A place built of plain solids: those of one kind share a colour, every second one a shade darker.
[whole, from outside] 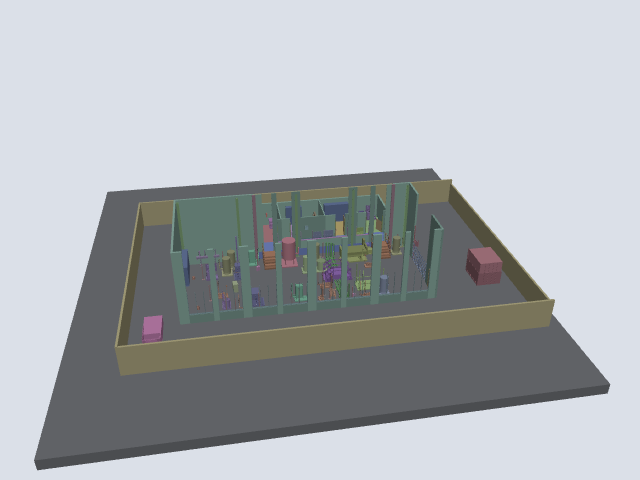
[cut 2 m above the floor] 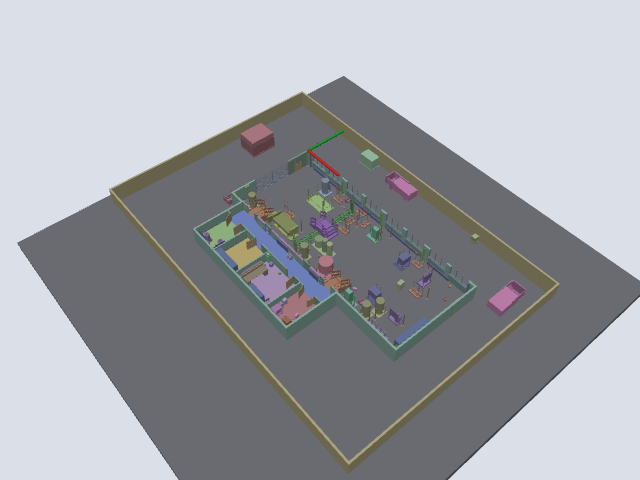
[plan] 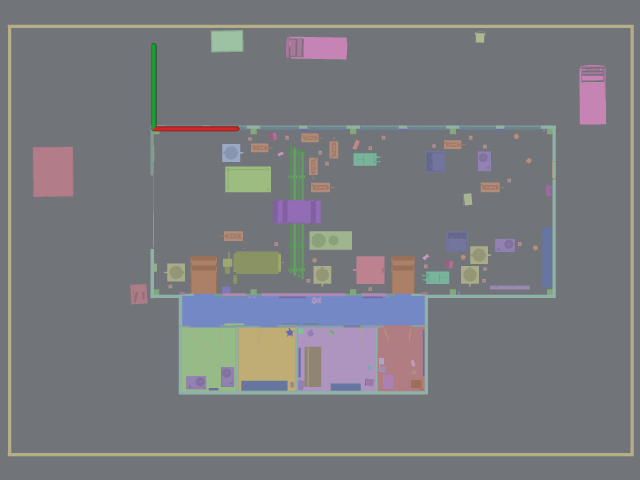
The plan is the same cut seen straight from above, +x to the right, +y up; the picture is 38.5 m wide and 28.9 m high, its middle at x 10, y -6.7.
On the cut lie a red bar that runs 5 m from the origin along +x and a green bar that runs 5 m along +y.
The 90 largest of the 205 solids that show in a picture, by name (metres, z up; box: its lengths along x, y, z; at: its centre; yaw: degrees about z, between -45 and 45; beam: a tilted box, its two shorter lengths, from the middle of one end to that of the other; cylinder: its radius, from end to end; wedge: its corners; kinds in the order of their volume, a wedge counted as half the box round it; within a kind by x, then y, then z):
{
 "wall_1": {"box": [0.2, 2.96, 7.65], "at": [-0.1, -8.72, 3.77]},
 "wall_2": {"box": [0.2, 2.96, 7.65], "at": [-0.1, -1.27, 3.77]},
 "wall_3": {"box": [0.91, 0.2, 7.65], "at": [0.25, 0.1, 3.77]},
 "wall_4": {"box": [1.9, 0.2, 7.65], "at": [0.75, -10.1, 3.77]},
 "wall_5": {"box": [0.2, 4.1, 3.6], "at": [1.6, -13.95, 1.75]},
 "wall_6": {"box": [0.2, 1.9, 3.6], "at": [1.6, -10.95, 1.75]},
 "wall_7": {"box": [2.21, 0.2, 0.95], "at": [1.8, 0.1, 0.42]},
 "wall_8": {"box": [0.77, 0.06, 7.65], "at": [2.02, -9.97, 3.77]},
 "wall_9": {"box": [0.51, 0.2, 7.65], "at": [3.15, 0.1, 3.77]},
 "wall_10": {"box": [3.5, 0.2, 3.6], "at": [3.25, -15.9, 1.75]},
 "wall_11": {"box": [2.21, 0.2, 0.95], "at": [4.5, 0.1, 0.42]},
 "wall_12": {"box": [0.06, 3.9, 3.6], "at": [4.97, -13.85, 1.75]},
 "wall_13": {"box": [0.06, 3.9, 3.6], "at": [5.03, -13.85, 1.75]},
 "wall_14": {"box": [1.42, 0.06, 3.6], "at": [5.65, -11.87, 1.75]},
 "wall_15": {"box": [0.91, 0.06, 7.65], "at": [6.0, -9.97, 3.77]},
 "wall_16": {"box": [0.81, 0.2, 7.65], "at": [6.0, 0.1, 3.77]},
 "wall_17": {"box": [3.6, 0.2, 3.6], "at": [6.8, -15.9, 1.75]},
 "wall_18": {"box": [2.36, 0.2, 0.95], "at": [7.58, 0.1, 0.42]},
 "wall_19": {"box": [0.06, 3.9, 3.6], "at": [8.57, -13.85, 1.75]},
 "wall_20": {"box": [0.06, 3.9, 3.6], "at": [8.63, -13.85, 1.75]},
 "wall_21": {"box": [5.11, 0.06, 0.97], "at": [9.0, -10.03, 1.31]},
 "wall_22": {"box": [5.11, 0.06, 1.85], "at": [9.0, -9.97, 0.88]},
 "wall_23": {"box": [0.51, 0.2, 7.65], "at": [9.0, 0.1, 3.77]},
 "wall_24": {"box": [2.81, 0.06, 3.6], "at": [9.95, -11.87, 1.75]},
 "wall_25": {"box": [2.75, 0.06, 3.6], "at": [9.98, -11.93, 1.75]},
 "wall_26": {"box": [2.36, 0.2, 0.95], "at": [10.43, 0.1, 0.42]},
 "wall_27": {"box": [4.8, 0.2, 3.6], "at": [11.0, -15.9, 1.75]},
 "wall_28": {"box": [0.91, 0.06, 7.65], "at": [12.0, -9.97, 3.77]},
 "wall_29": {"box": [0.81, 0.2, 7.65], "at": [12.0, 0.1, 3.77]},
 "wall_30": {"box": [0.06, 3.9, 3.6], "at": [13.37, -13.85, 1.75]},
 "wall_31": {"box": [0.06, 3.9, 3.6], "at": [13.43, -13.85, 1.75]},
 "wall_32": {"box": [2.36, 0.2, 0.95], "at": [13.57, 0.1, 0.42]},
 "wall_33": {"box": [3.1, 0.2, 3.6], "at": [14.95, -15.9, 1.75]},
 "wall_34": {"box": [0.51, 0.2, 7.65], "at": [15.0, 0.1, 3.77]},
 "wall_35": {"box": [0.87, 0.06, 7.65], "at": [15.93, -9.97, 3.77]},
 "wall_36": {"box": [0.2, 4.1, 3.6], "at": [16.4, -13.95, 1.75]},
 "wall_37": {"box": [0.2, 1.9, 3.6], "at": [16.4, -10.95, 1.75]},
 "wall_38": {"box": [2.36, 0.2, 0.95], "at": [16.43, 0.1, 0.42]},
 "wall_39": {"box": [0.81, 0.2, 7.65], "at": [18.0, 0.1, 3.77]},
 "wall_40": {"box": [2.21, 0.2, 0.95], "at": [19.5, 0.1, 0.42]},
 "wall_41": {"box": [7.9, 0.2, 7.65], "at": [20.25, -10.1, 3.77]},
 "wall_42": {"box": [0.51, 0.2, 7.65], "at": [20.85, 0.1, 3.77]},
 "wall_43": {"box": [2.21, 0.2, 0.95], "at": [22.2, 0.1, 0.42]},
 "wall_44": {"box": [0.91, 0.2, 7.65], "at": [23.75, 0.1, 3.77]},
 "wall_45": {"box": [0.2, 10.4, 7.65], "at": [24.1, -5.0, 3.77]},
 "yard_bound_1": {"box": [0.2, 25.99, 2.55], "at": [-8.69, -6.73, 1.23]},
 "yard_bound_2": {"box": [37.69, 0.2, 3.05], "at": [10.05, -19.63, 1.48]},
 "yard_bound_3": {"box": [37.69, 0.2, 2.96], "at": [10.05, 6.16, 1.43]},
 "yard_bound_4": {"box": [0.2, 25.99, 3.05], "at": [28.79, -6.73, 1.48]},
 "raised_floor_corridor_1": {"box": [14.73, 2.03, 0.9], "at": [9.0, -10.95, 0.4]},
 "raised_floor_control_1": {"box": [4.93, 4.03, 0.9], "at": [11.0, -13.85, 0.4]},
 "beyond_container_1": {"box": [2.32, 2.93, 2.59], "at": [-6.07, -2.58, 1.24], "yaw": 0.6},
 "raised_floor_switch_1": {"box": [3.73, 4.03, 0.9], "at": [6.8, -13.85, 0.4]},
 "raised_floor_chem_1": {"box": [3.43, 4.03, 0.9], "at": [3.35, -13.85, 0.4]},
 "raised_floor_wash_1": {"box": [3.03, 4.03, 0.9], "at": [14.85, -13.85, 0.4]},
 "row_1": {"box": [2.8, 0.6, 2.1], "at": [6.65, -15.48, 2.0]},
 "row_2": {"box": [1.8, 0.45, 2.1], "at": [11.55, -15.55, 2.0]},
 "row_3": {"box": [0.6, 3.6, 2.1], "at": [23.68, -7.75, 1.15]},
 "beyond_storage_tank_1": {"box": [2.6, 1.32, 0.88], "at": [10.31, 4.85, 0.85], "yaw": -1.0},
 "beyond_storage_tank_2": {"box": [1.28, 0.28, 0.83], "at": [26.41, 3.05, 0.36], "yaw": 0.5},
 "beyond_storage_tank_3": {"box": [1.58, 2.55, 0.88], "at": [26.43, 1.53, 0.85], "yaw": 0.5},
 "beyond_oil_tank_1": {"box": [1.7, 1.17, 1.35], "at": [4.4, 5.27, 0.62], "yaw": 1.2},
 "beyond_oil_tank_2": {"box": [1.96, 1.32, 0.13], "at": [4.41, 5.27, 0.01], "yaw": 1.2},
 "beyond_oil_tank_3": {"box": [1.8, 1.16, 1.4], "at": [4.41, 5.27, 0.64], "yaw": 1.2},
 "door_landing_1": {"box": [1.6, 1.1, 0.9], "at": [3.0, -9.39, 0.4]},
 "door_landing_2": {"box": [1.6, 0.32, 0.73], "at": [3.0, -8.7, 0.32]},
 "door_landing_3": {"box": [1.4, 1.1, 0.9], "at": [15.0, -9.39, 0.4]},
 "door_landing_4": {"box": [1.4, 0.32, 0.73], "at": [15.0, -8.7, 0.32]},
 "buffer_vessel_1": {"box": [1.68, 1.68, 0.17], "at": [13.04, -8.51, 0.04]},
 "buffer_vessel_2": {"cylinder": 0.7, "from": [13.04, -8.51, 0.76], "to": [13.04, -8.51, 2.81]},
 "air_vessel_1": {"cylinder": 0.4, "from": [1.34, -8.66, 0.35], "to": [1.34, -8.66, 1.89]},
 "air_vessel_2": {"cylinder": 0.4, "from": [10.14, -8.8, 0.35], "to": [10.14, -8.8, 1.89]},
 "air_vessel_3": {"cylinder": 0.4, "from": [19.03, -8.8, 0.35], "to": [19.03, -8.8, 1.89]},
 "air_vessel_4": {"cylinder": 0.4, "from": [19.58, -7.61, 0.35], "to": [19.58, -7.61, 1.89]},
 "softener_pair_1": {"cylinder": 0.42, "from": [9.91, -6.73, 0.1], "to": [9.91, -6.73, 1.05]},
 "softener_pair_2": {"box": [2.56, 1.12, 0.15], "at": [10.65, -6.73, 0.03]},
 "softener_pair_3": {"cylinder": 0.3, "from": [10.81, -6.73, 0.1], "to": [10.81, -6.73, 1.75]},
 "softener_pair_4": {"cylinder": 0.3, "from": [11.51, -6.73, 0.1], "to": [11.51, -6.73, 1.75]},
 "shell_boiler_1": {"box": [2.84, 1.09, 0.2], "at": [6.22, -8.07, 0.05]},
 "shell_boiler_2": {"box": [2.6, 1.36, 0.31], "at": [6.22, -8.07, 1.15]},
 "stile_1": {"box": [1.1, 1.4, 0.73], "at": [8.6, -5.0, 0.32]},
 "condensate_set_1": {"box": [0.7, 1.06, 0.7], "at": [17.12, -2.0, 1.05]},
 "condensate_set_2": {"box": [1.06, 0.7, 0.7], "at": [18.25, -6.97, 1.05]},
 "pier_1": {"box": [0.34, 0.17, 7.65], "at": [1.7, -9.91, 3.77]},
 "pier_2": {"box": [0.34, 0.17, 7.65], "at": [16.3, -9.91, 3.77]},
 "blowdown_vessel_1": {"cylinder": 0.4, "from": [4.66, -1.46, 0.35], "to": [4.66, -1.46, 1.89]},
 "plate_exchanger_1": {"box": [0.6, 0.42, 1.36], "at": [12.94, -1.85, 0.97]},
 "plate_exchanger_2": {"box": [0.6, 0.42, 1.36], "at": [16.86, -8.97, 0.97]},
 "feed_tank_1": {"box": [2.76, 1.56, 0.15], "at": [5.67, -3.05, 0.03]},
 "spill_kit_1": {"box": [0.62, 0.51, 1.12], "at": [15.79, -15.38, 1.36]}
}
